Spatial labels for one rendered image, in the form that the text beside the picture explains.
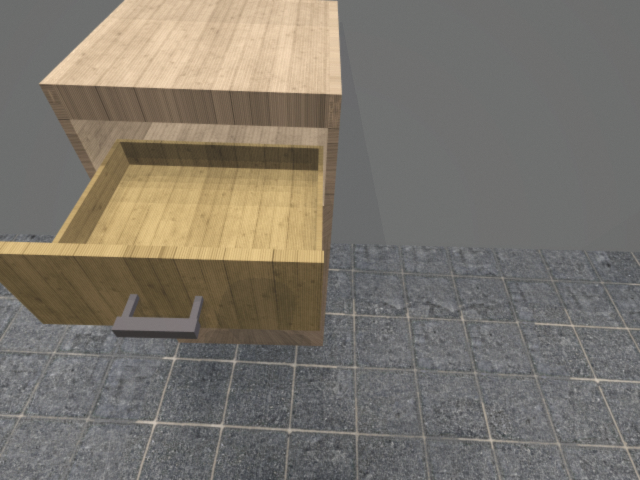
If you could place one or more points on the handle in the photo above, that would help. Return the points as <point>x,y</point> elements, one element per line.
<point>153,327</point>

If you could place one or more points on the cabinet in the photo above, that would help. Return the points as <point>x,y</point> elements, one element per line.
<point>230,71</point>

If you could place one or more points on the drawer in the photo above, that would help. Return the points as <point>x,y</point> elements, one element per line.
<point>239,224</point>

